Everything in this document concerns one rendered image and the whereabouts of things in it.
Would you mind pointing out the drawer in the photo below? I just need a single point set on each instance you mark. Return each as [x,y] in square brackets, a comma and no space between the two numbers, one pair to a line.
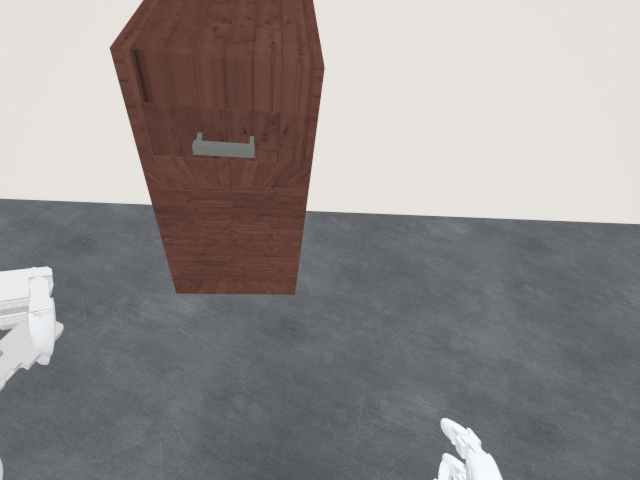
[169,130]

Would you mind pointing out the robot right hand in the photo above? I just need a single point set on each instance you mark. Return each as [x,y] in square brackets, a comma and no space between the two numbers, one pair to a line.
[479,465]

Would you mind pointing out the handle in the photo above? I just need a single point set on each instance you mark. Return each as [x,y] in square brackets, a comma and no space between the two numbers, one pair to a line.
[228,149]

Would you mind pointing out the cabinet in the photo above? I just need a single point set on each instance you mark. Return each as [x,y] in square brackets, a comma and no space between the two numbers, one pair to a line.
[227,226]

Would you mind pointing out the robot left hand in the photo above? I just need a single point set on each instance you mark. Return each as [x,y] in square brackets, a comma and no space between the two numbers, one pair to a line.
[26,306]

